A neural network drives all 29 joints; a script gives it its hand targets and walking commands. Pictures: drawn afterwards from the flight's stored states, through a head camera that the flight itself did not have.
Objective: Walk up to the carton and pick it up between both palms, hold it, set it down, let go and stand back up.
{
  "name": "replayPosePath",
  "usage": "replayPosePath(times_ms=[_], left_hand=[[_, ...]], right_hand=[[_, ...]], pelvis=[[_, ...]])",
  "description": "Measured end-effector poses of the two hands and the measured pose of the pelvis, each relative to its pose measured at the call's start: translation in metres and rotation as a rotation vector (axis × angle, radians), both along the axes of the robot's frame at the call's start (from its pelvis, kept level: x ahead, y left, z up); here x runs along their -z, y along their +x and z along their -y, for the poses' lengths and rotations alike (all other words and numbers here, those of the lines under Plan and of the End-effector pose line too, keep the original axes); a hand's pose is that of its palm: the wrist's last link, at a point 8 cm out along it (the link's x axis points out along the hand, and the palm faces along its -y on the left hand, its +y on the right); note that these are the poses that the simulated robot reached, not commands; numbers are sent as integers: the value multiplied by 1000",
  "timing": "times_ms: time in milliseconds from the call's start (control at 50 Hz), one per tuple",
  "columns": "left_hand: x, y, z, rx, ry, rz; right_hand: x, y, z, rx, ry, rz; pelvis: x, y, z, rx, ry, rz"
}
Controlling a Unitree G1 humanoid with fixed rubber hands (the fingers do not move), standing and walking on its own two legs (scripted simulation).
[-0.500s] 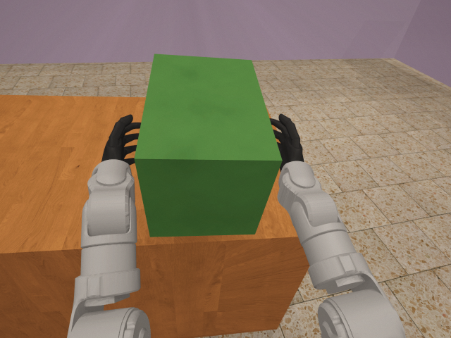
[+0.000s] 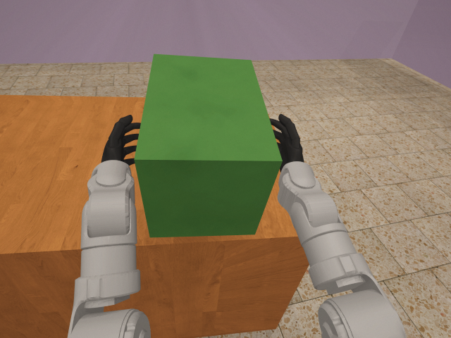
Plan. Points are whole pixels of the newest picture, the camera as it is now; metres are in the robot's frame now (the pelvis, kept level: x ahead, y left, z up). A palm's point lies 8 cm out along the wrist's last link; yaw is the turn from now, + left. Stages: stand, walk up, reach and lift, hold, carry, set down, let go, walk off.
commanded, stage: hold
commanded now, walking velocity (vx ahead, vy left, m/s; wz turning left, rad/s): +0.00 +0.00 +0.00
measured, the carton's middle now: (203, 143) +0.44 +0.02 +0.16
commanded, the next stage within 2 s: set down in 1.22 s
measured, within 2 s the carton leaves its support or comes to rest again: neither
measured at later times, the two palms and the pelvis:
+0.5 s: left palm (116, 163) +0.35 +0.16 +0.18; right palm (289, 161) +0.35 -0.12 +0.18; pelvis +0.00 +0.00 +0.00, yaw +0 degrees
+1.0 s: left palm (116, 163) +0.35 +0.16 +0.18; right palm (288, 161) +0.36 -0.12 +0.18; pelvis +0.00 +0.00 +0.00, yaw +0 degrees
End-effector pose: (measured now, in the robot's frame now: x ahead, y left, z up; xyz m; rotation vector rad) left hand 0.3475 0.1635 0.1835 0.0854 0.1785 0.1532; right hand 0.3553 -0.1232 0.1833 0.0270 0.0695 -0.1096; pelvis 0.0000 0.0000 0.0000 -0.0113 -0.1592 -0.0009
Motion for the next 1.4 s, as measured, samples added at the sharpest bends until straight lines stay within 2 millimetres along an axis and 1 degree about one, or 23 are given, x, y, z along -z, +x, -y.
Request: replayPosePath(times_ms=[780,980,1260,1400], left_hand=[[-2,1,-1,3,-4,2],[2,2,-1,4,0,-10],[1,4,0,2,-3,-5],[0,-1,-1,-8,-2,16]], right_hand=[[-3,0,-1,4,-4,3],[2,1,-2,4,-5,-9],[1,3,0,2,-2,-5],[-2,3,-1,-9,13,18]], pelvis=[[0,-2,-1,2,-1,-1],[0,-2,-2,3,-1,-2],[0,0,-1,4,1,-7],[0,1,-1,-9,0,-8]])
